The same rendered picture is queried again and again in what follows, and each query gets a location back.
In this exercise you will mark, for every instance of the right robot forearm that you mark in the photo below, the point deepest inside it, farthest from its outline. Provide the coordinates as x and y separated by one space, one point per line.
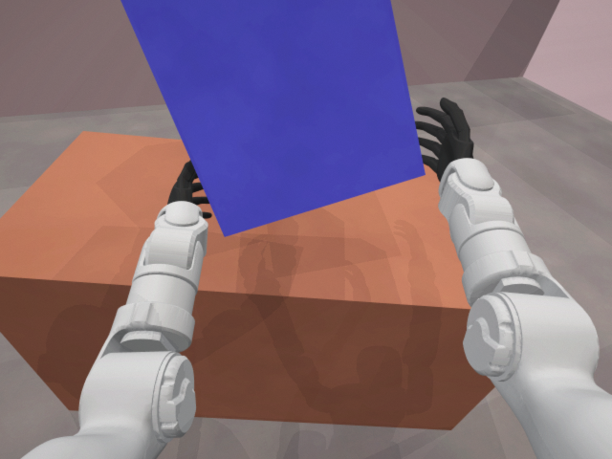
489 243

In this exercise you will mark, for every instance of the carton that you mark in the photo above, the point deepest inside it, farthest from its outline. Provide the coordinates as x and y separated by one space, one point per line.
283 106

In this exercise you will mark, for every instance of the left robot forearm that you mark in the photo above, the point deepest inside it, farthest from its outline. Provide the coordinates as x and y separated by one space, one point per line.
158 312

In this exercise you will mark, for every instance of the robot right upper arm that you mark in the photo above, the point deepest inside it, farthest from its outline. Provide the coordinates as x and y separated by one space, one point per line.
541 352

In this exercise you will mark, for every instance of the pedestal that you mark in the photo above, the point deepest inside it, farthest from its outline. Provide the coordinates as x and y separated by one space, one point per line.
350 314

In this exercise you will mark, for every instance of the robot right hand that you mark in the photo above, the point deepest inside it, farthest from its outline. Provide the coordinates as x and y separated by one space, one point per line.
455 139

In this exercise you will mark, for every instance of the robot left hand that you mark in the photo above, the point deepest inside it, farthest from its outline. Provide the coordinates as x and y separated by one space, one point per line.
183 189

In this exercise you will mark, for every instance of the robot left upper arm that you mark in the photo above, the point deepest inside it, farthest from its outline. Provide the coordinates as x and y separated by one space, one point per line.
133 404

